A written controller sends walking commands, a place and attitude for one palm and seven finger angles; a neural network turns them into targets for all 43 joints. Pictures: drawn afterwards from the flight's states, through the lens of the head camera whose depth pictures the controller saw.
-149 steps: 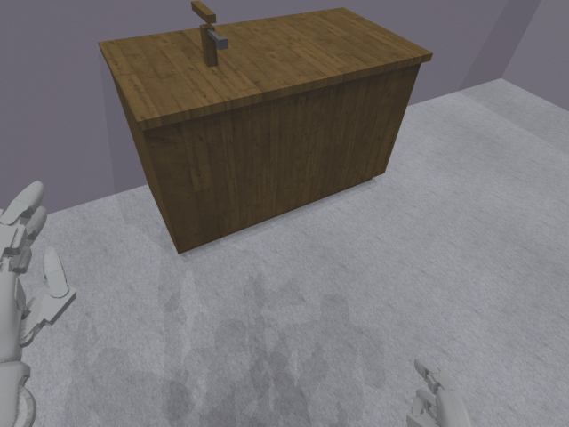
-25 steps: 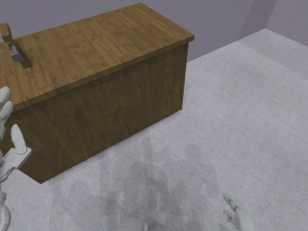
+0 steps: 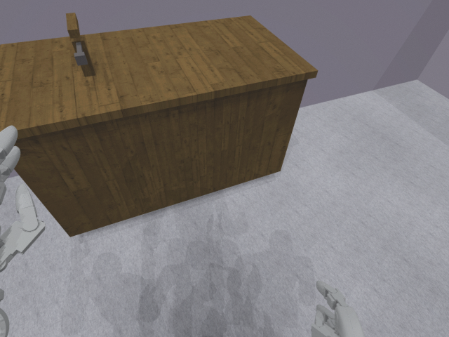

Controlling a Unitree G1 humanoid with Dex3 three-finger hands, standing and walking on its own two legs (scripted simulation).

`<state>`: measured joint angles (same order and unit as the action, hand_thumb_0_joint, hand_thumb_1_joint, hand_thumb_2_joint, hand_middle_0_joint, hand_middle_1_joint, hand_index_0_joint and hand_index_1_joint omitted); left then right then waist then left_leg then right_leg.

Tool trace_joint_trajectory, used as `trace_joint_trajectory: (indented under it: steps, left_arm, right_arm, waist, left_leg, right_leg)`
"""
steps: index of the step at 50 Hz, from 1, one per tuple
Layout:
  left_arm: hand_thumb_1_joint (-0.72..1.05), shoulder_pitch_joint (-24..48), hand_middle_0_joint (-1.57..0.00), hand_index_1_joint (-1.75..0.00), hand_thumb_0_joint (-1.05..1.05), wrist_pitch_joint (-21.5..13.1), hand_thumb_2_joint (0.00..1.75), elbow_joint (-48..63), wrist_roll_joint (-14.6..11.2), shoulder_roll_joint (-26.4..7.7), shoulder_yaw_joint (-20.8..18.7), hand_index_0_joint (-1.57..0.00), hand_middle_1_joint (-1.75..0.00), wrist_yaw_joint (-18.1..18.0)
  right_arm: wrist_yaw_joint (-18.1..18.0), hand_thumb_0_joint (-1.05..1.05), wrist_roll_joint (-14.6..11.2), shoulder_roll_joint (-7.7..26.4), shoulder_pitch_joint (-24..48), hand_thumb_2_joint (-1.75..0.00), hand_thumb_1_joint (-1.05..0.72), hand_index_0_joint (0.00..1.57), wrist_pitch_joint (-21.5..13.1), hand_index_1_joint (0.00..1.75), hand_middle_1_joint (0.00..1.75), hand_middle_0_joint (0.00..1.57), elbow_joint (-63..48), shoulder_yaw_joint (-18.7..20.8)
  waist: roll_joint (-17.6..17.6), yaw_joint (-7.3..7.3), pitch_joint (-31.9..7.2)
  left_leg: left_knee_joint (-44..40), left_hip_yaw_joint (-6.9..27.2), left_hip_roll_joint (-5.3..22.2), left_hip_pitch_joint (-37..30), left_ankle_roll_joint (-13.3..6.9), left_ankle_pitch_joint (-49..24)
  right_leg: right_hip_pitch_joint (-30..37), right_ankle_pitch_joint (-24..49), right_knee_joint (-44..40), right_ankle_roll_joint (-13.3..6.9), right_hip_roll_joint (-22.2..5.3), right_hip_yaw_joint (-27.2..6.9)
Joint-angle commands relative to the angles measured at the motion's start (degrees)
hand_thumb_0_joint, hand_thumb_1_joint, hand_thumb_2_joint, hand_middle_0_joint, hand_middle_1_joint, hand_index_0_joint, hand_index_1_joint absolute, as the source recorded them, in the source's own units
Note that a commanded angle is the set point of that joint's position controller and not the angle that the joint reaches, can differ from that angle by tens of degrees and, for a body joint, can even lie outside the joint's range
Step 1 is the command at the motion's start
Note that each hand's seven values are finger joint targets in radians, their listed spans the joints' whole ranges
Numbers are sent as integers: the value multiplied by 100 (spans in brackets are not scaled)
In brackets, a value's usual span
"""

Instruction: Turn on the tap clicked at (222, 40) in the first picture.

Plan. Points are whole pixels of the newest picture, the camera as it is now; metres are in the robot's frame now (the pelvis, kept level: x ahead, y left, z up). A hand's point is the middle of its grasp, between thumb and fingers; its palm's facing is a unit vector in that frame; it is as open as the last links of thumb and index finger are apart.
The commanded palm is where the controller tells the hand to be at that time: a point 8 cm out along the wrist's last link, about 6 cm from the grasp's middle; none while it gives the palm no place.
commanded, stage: take the last steps up to it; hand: left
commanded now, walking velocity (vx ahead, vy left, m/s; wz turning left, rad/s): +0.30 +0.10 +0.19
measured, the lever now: (80, 58) +0.81 +0.48 +0.07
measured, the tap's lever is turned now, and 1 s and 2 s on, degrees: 0 0 0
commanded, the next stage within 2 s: none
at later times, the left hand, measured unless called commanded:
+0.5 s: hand out of the picture +0.15 +0.26 +0.18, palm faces +0.51 -0.75 -0.42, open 7.4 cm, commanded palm +0.10 +0.30 +0.18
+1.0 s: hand (38, 205) +0.24 +0.27 +0.17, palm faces +0.49 -0.75 -0.44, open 7.4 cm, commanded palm +0.17 +0.30 +0.18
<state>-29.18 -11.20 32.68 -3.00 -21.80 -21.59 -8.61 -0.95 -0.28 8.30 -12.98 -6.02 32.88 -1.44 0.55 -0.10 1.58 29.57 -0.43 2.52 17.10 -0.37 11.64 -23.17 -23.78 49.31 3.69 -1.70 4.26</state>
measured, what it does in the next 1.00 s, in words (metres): steps on the spot: right foot, then left foot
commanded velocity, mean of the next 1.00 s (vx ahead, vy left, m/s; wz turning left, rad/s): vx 0.30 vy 0.07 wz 0.03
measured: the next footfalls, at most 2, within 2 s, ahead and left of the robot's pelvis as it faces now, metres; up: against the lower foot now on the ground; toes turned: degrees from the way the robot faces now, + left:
right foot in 0.10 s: +0.03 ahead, -0.12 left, +0.00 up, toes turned -4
left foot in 0.54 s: +0.01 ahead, +0.15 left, +0.00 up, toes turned +14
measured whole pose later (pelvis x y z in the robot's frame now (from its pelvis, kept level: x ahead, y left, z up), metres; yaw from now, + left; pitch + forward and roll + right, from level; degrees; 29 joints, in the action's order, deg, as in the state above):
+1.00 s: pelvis +0.04 +0.01 -0.01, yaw +5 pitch -1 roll +1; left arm -22.8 -12.0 24.1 -0.8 -19.6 -20.3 -8.1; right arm -2.4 0.3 11.2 -10.6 -3.4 39.4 -0.6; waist 2.6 -1.1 3.2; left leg 64.8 -2.9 2.8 24.3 0.5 24.7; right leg -18.3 -15.7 34.6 -4.3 -1.8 9.9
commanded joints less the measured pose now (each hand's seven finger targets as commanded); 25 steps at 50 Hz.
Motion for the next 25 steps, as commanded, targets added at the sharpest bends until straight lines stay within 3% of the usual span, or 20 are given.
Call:
trace_joint_trajectory:
  steps: [1,2,3,4,5,6,7,8,9,10,12,15,18,21,22,24,25]
  left_arm:
    - [90,746,-20,-30,0,-261,90,925,66,-763,-365,-20,-30,-78]
    - [90,858,-20,-30,0,-232,90,760,96,-785,-364,-20,-30,-107]
    - [90,1034,-20,-30,0,-199,90,627,154,-776,-306,-20,-30,-109]
    - [90,1260,-20,-30,0,-169,90,590,249,-906,-328,-20,-30,-121]
    - [90,1404,-20,-30,0,-96,90,531,232,-1165,-433,-20,-30,-117]
    - [90,1766,-20,-30,0,-124,90,519,120,-1232,-468,-20,-30,-128]
    - [90,1874,-20,-30,0,-209,90,553,145,-1112,-360,-20,-30,-112]
    - [90,1529,-20,-30,0,-252,90,274,179,-999,-317,-20,-30,-66]
    - [90,1249,-20,-30,0,-297,90,196,164,-939,-304,-20,-30,-27]
    - [90,1015,-20,-30,0,-324,90,86,166,-923,-338,-20,-30,-13]
    - [90,906,-20,-30,0,-396,90,11,179,-909,-356,-20,-30,-7]
    - [90,723,-20,-30,0,-501,90,147,172,-969,-496,-20,-30,-64]
    - [90,472,-20,-30,0,-521,90,449,143,-1023,-642,-20,-30,-148]
    - [90,417,-20,-30,0,-451,90,640,125,-912,-633,-20,-30,-241]
    - [90,492,-20,-30,0,-438,90,741,137,-892,-615,-20,-30,-273]
    - [90,741,-20,-30,0,-437,90,815,146,-795,-533,-20,-30,-317]
    - [90,898,-20,-30,0,-467,90,865,148,-739,-453,-20,-30,-313]
  right_arm:
    - [-195,0,-28,1029,547,-90,-90,20,-232,30,30,20,-613,380]
    - [-230,0,-6,989,605,-90,-90,20,-208,30,30,20,-591,351]
    - [-257,0,0,963,619,-90,-90,20,-166,30,30,20,-569,351]
    - [-258,0,7,840,597,-90,-90,20,-126,30,30,20,-561,353]
    - [-251,0,16,728,842,-90,-90,20,-125,30,30,20,-631,335]
    - [-256,0,120,1047,1051,-90,-90,20,-203,30,30,20,-498,358]
    - [-257,0,148,960,963,-90,-90,20,-217,30,30,20,-366,344]
    - [-248,0,132,912,802,-90,-90,20,-211,30,30,20,-303,324]
    - [-254,0,105,923,768,-90,-90,20,-147,30,30,20,-235,314]
    - [-272,0,73,923,799,-90,-90,20,-90,30,30,20,-201,314]
    - [-286,0,55,955,811,-90,-90,20,-55,30,30,20,-214,353]
    - [-272,0,64,978,705,-90,-90,20,-71,30,30,20,-302,452]
    - [-272,0,41,933,623,-90,-90,20,-123,30,30,20,-496,498]
    - [-317,0,21,910,578,-90,-90,20,-178,30,30,20,-620,538]
    - [-338,0,43,896,542,-90,-90,20,-186,30,30,20,-638,528]
    - [-397,0,57,940,403,-90,-90,20,-175,30,30,20,-616,546]
    - [-446,0,39,1005,316,-90,-90,20,-168,30,30,20,-619,570]
  waist:
    - [1280,6,-449]
    - [1139,-73,-456]
    - [828,-110,-460]
    - [-281,-114,-384]
    - [-2093,-207,-33]
    - [-1466,-184,274]
    - [-1164,-61,135]
    - [-971,45,108]
    - [-765,41,58]
    - [-647,31,-4]
    - [-640,40,-140]
    - [-641,-18,-412]
    - [-1071,-106,-644]
    - [-1261,-146,-776]
    - [-1244,-140,-815]
    - [-899,-12,-905]
    - [-264,70,-944]
  left_leg:
    - [-1385,928,1066,636,-828,1799]
    - [-1252,957,991,961,-744,2336]
    - [-822,764,770,1355,-591,2697]
    - [674,238,251,1712,-326,2661]
    - [2869,-153,-432,2383,29,2373]
    - [3894,435,-247,2386,149,1681]
    - [4238,496,-64,2251,192,1192]
    - [4356,376,-59,2206,238,681]
    - [4382,274,18,2182,273,394]
    - [4342,174,58,2169,287,250]
    - [3948,-3,104,2182,289,205]
    - [2859,-247,146,1907,205,325]
    - [1634,-532,169,1444,119,572]
    - [749,-704,82,798,19,960]
    - [421,-787,9,462,2,912]
    - [-382,-955,-101,-414,-4,597]
    - [-702,-805,4,-951,-57,537]
  right_leg:
    - [1072,-100,-903,-3,137,268]
    - [1581,-170,-1432,-59,166,353]
    - [2063,-158,-2025,-175,52,240]
    - [1998,-971,-3022,-505,-738,-805]
    - [1351,-2232,-4232,-1184,-2309,-3480]
    - [683,-2112,-4549,-1294,-2768,-3682]
    - [615,-1953,-4469,-1259,-2568,-3152]
    - [696,-1323,-4198,-1103,-2078,-2679]
    - [809,-495,-3946,-939,-1822,-1868]
    - [902,193,-3792,-860,-1682,-1343]
    - [1297,952,-3663,-825,-1599,-794]
    - [1701,1365,-3591,-987,-1652,-755]
    - [1918,1022,-3550,-1142,-1722,-839]
    - [1904,649,-3411,-1211,-1773,-1001]
    - [1780,505,-3302,-1164,-1677,-966]
    - [1468,148,-2818,-926,-1302,-626]
    - [1132,222,-2109,-746,-1030,-403]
